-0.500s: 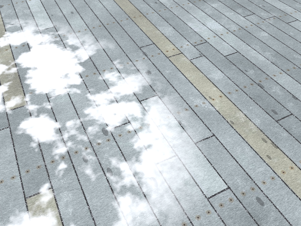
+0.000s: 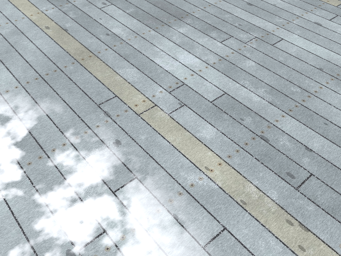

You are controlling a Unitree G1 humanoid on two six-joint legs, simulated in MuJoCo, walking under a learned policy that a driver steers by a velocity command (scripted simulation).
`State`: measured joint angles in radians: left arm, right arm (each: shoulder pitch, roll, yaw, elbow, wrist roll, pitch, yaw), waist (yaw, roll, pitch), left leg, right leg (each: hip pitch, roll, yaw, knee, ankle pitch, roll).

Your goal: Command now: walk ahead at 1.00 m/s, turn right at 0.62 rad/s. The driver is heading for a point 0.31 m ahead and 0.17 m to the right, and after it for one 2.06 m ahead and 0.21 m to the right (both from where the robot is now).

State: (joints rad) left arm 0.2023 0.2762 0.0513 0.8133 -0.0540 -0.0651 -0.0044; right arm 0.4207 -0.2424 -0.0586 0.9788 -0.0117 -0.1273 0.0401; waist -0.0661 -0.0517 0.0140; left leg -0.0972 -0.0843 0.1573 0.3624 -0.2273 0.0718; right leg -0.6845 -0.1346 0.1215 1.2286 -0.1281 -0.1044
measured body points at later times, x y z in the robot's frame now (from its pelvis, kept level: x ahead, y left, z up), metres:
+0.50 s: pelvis +0.44 -0.06 -0.01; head +0.44 -0.06 +0.44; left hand +0.53 +0.16 -0.15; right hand +0.57 -0.35 -0.06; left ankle +0.61 +0.10 -0.64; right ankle +0.41 -0.09 -0.74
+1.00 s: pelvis +0.91 -0.14 +0.01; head +0.93 -0.14 +0.45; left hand +1.20 +0.00 -0.05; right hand +0.79 -0.38 -0.12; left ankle +0.88 -0.06 -0.74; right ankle +1.00 -0.36 -0.67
